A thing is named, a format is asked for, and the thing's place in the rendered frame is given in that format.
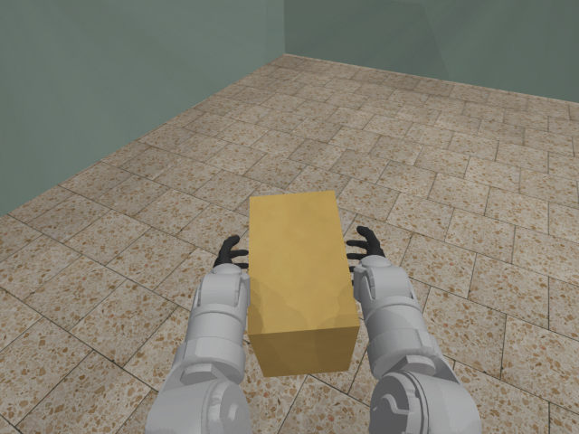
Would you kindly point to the robot right upper arm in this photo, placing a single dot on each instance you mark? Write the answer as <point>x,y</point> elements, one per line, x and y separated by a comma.
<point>405,402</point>

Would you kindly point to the right robot forearm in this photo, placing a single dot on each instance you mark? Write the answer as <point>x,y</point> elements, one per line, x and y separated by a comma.
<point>398,336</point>

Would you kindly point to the robot left upper arm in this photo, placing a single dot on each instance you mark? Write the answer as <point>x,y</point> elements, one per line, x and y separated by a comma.
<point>218,406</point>

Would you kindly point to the robot right hand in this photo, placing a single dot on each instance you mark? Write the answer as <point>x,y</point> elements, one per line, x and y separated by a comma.
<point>372,245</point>

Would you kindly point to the left robot forearm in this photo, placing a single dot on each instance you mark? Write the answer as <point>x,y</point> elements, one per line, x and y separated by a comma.
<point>214,336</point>

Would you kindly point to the robot left hand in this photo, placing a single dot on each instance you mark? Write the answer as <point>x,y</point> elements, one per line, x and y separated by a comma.
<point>226,254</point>

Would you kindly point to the carton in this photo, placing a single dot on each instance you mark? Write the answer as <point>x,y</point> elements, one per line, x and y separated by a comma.
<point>302,318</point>

